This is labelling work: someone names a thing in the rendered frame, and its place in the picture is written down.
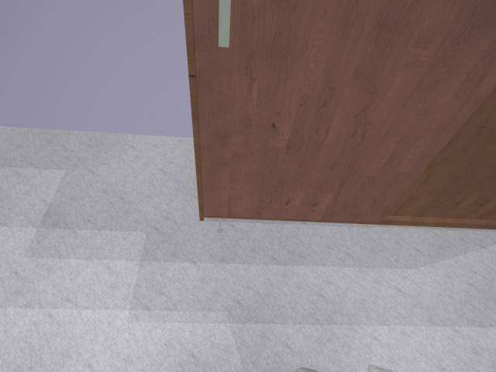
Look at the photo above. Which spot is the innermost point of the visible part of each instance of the wardrobe door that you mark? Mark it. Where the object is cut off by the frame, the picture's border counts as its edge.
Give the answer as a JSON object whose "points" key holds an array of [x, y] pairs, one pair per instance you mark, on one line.
{"points": [[331, 109], [460, 183]]}

